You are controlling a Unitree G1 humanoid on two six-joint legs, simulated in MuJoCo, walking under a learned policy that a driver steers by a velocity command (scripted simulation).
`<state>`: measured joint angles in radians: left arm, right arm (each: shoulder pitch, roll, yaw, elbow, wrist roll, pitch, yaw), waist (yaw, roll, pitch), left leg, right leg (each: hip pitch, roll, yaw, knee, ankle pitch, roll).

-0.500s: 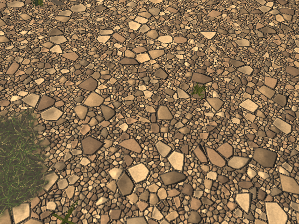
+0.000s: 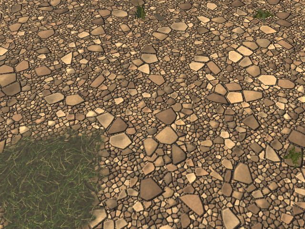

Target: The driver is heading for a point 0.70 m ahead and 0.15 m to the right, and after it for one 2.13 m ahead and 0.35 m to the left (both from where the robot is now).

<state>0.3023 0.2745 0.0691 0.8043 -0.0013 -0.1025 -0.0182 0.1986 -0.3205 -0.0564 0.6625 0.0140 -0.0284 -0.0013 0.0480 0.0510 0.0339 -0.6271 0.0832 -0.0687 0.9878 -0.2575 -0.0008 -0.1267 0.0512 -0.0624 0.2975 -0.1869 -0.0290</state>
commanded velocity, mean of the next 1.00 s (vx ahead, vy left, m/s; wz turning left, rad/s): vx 0.49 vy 0.00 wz -0.38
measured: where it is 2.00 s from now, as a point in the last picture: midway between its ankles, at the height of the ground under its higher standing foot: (202, 185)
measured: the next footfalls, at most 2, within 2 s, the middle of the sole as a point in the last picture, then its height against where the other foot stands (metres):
left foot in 0.20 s outside the picture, level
right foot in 0.72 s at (201, 223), level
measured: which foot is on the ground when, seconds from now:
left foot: up 0.00-0.18, down 0.20-0.74, up 0.76-1.00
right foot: down 0.00-0.20, up 0.22-0.70, down 0.72-1.00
